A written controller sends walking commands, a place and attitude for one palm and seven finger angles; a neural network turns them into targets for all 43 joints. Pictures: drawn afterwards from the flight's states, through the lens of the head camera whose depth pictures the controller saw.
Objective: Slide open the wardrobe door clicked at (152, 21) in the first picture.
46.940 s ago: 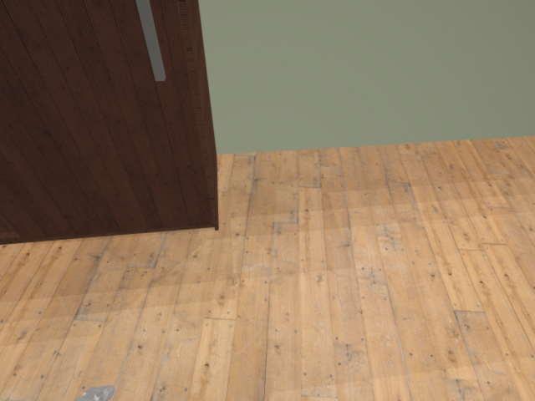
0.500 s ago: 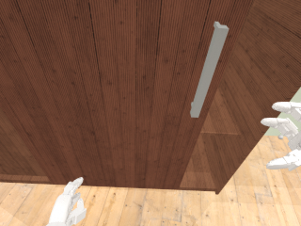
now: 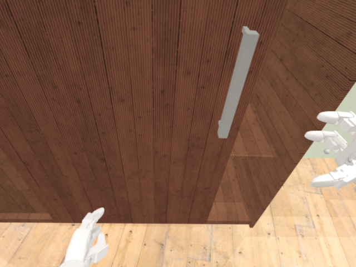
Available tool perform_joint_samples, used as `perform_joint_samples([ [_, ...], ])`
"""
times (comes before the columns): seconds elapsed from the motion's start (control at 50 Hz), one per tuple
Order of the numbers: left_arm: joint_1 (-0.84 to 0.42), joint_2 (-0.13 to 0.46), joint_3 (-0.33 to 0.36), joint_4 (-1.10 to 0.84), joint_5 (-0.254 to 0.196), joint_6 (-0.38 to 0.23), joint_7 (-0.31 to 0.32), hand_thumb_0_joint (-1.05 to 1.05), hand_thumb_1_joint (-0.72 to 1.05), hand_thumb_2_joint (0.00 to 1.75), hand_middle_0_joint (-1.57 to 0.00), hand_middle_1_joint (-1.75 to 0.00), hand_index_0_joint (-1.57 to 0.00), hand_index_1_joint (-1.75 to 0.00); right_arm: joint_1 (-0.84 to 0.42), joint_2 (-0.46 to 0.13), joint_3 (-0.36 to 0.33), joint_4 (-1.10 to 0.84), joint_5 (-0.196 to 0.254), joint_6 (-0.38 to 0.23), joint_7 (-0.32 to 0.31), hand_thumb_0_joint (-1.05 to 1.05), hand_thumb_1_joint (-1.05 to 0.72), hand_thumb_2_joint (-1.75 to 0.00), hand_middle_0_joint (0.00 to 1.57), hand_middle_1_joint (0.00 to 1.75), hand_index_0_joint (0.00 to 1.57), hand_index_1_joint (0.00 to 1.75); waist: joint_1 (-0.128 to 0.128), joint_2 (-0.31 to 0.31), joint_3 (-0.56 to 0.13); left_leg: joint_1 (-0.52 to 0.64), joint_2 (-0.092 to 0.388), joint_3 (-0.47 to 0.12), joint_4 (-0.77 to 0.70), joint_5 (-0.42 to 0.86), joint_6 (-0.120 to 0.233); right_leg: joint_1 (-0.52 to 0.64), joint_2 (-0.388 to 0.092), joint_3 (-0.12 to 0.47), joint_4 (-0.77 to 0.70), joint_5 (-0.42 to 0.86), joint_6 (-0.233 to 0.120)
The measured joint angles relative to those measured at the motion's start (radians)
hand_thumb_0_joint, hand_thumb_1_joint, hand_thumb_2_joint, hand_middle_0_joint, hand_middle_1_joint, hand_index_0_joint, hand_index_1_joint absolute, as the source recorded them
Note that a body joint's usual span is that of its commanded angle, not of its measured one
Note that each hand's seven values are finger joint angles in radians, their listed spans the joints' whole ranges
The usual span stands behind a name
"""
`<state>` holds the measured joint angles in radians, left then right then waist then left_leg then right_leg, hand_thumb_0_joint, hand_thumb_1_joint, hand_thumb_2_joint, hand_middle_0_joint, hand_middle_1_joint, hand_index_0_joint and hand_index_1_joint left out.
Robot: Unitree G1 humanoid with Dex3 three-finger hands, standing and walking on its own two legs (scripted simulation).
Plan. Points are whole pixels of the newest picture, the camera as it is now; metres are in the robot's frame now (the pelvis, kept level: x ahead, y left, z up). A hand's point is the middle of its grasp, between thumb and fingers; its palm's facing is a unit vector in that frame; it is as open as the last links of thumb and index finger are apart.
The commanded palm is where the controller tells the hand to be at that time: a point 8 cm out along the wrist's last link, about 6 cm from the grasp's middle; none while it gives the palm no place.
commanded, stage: move the hooked fingers beside the handle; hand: right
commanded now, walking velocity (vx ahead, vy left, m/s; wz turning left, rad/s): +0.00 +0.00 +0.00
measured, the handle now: (232, 88) +0.52 -0.14 +0.18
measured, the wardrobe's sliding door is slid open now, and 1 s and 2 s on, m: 0.27 0.27 0.27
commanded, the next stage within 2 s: none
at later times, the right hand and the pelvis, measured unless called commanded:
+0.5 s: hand (296, 130) +0.35 -0.25 +0.18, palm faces +0.05 +1.00 -0.03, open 14.0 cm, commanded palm +0.33 -0.29 +0.19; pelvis +0.01 +0.00 +0.00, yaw +1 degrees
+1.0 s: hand (282, 118) +0.40 -0.23 +0.18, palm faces +0.04 +1.00 -0.02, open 14.0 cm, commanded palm +0.38 -0.28 +0.18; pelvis +0.01 +0.00 +0.00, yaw +1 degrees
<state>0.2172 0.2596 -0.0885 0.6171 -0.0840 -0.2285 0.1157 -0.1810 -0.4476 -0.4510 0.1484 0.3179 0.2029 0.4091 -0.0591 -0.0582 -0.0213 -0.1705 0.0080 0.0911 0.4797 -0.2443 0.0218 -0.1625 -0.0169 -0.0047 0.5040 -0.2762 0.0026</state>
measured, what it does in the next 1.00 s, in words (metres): stands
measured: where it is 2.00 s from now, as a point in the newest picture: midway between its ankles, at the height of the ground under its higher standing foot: outside the picture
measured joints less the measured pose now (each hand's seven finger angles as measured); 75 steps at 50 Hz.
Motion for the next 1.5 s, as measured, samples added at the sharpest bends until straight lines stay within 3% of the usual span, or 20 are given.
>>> perform_joint_samples([
  [0.08, -0.003, 0.005, 0.003, -0.002, -0.002, 0.005, 0.003, 0.02, 0.9, 0.9, -0.2, -0.3, -0.2, -0.3, -0.039, 0.003, 0.035, 0.031, -0.021, 0.019, -0.011, -0.01, 0.5, -0.3, 0.3, 1.2, 0.3, 1.2, 0.005, -0.002, 0.007, -0.008, 0.003, 0.001, 0.0, 0.003, -0.001, -0.008, 0.003, 0.001, -0.002, 0.004, -0.002],
  [0.18, -0.002, 0.002, 0.004, 0.002, 0.002, 0.01, 0.004, 0.02, 0.9, 0.9, -0.2, -0.3, -0.2, -0.3, -0.074, 0.024, 0.058, 0.044, -0.022, -0.006, -0.023, -0.01, 0.5, -0.3, 0.3, 1.2, 0.3, 1.2, 0.017, 0.003, 0.006, -0.016, 0.004, -0.005, 0.0, 0.004, -0.002, -0.01, 0.004, -0.005, -0.009, 0.007, -0.002],
  [0.34, 0.013, 0.001, 0.008, 0.001, 0.002, 0.033, -0.002, 0.02, 0.9, 0.9, -0.2, -0.3, -0.2, -0.3, -0.134, 0.003, 0.039, 0.137, -0.045, 0.005, -0.053, -0.01, 0.5, -0.3, 0.3, 1.2, 0.3, 1.2, 0.039, 0.012, -0.003, -0.034, -0.002, -0.018, 0.0, 0.003, 0.001, -0.018, -0.001, -0.017, -0.019, 0.007, 0.0],
  [0.76, 0.046, 0.013, 0.028, 0.005, 0.001, 0.061, -0.001, 0.02, 0.9, 0.9, -0.2, -0.3, -0.2, -0.3, -0.27, 0.007, 0.065, 0.295, -0.067, -0.062, -0.065, -0.01, 0.5, -0.3, 0.3, 1.2, 0.3, 1.2, 0.059, 0.013, -0.015, -0.065, -0.007, -0.026, 0.001, -0.003, 0.002, -0.046, -0.006, -0.025, -0.016, -0.004, 0.001],
  [0.92, 0.053, 0.012, 0.028, 0.004, -0.001, 0.084, -0.004, 0.01, 0.9, 0.9, -0.2, -0.3, -0.2, -0.3, -0.313, -0.01, 0.07, 0.39, -0.088, -0.048, -0.082, -0.01, 0.5, -0.3, 0.3, 1.2, 0.3, 1.2, 0.067, 0.018, -0.02, -0.081, -0.007, -0.025, 0.007, -0.005, 0.001, -0.065, -0.007, -0.024, -0.007, -0.007, 0.0],
  [1.08, 0.065, 0.013, 0.03, 0.027, 0.004, 0.086, 0.003, 0.01, 0.9, 0.9, -0.2, -0.3, -0.2, -0.3, -0.395, 0.001, 0.094, 0.441, -0.094, -0.118, -0.092, -0.01, 0.5, -0.3, 0.3, 1.2, 0.3, 1.2, 0.073, 0.027, -0.014, -0.089, -0.007, -0.019, 0.003, 0.0, 0.0, -0.08, -0.006, -0.018, 0.001, -0.006, -0.002],
  [1.24, 0.082, 0.017, 0.032, 0.028, 0.007, 0.107, -0.007, 0.01, 0.9, 0.9, -0.2, -0.3, -0.2, -0.3, -0.496, -0.037, 0.091, 0.622, -0.124, -0.11, -0.106, -0.01, 0.5, -0.3, 0.3, 1.2, 0.3, 1.2, 0.105, 0.028, -0.022, -0.13, -0.005, -0.029, 0.014, 0.004, -0.003, -0.116, -0.005, -0.028, 0.01, -0.005, -0.006],
  [1.38, 0.126, 0.018, 0.04, 0.051, 0.014, 0.109, -0.011, 0.01, 0.9, 0.9, -0.2, -0.3, -0.2, -0.3, -0.538, -0.012, 0.102, 0.64, -0.125, -0.203, -0.118, -0.01, 0.5, -0.3, 0.3, 1.2, 0.3, 1.2, 0.107, 0.034, -0.018, -0.139, -0.006, -0.031, 0.014, 0.005, -0.006, -0.127, -0.005, -0.03, 0.017, -0.009, -0.008],
  [1.5, 0.138, 0.02, 0.04, 0.058, 0.019, 0.122, -0.02, 0.01, 0.9, 0.9, -0.2, -0.3, -0.2, -0.3, -0.621, -0.044, 0.093, 0.775, -0.155, -0.191, -0.129, -0.01, 0.5, -0.3, 0.3, 1.2, 0.3, 1.2, 0.132, 0.037, -0.027, -0.168, -0.005, -0.035, 0.023, 0.004, -0.007, -0.155, -0.005, -0.033, 0.026, -0.012, -0.01],
])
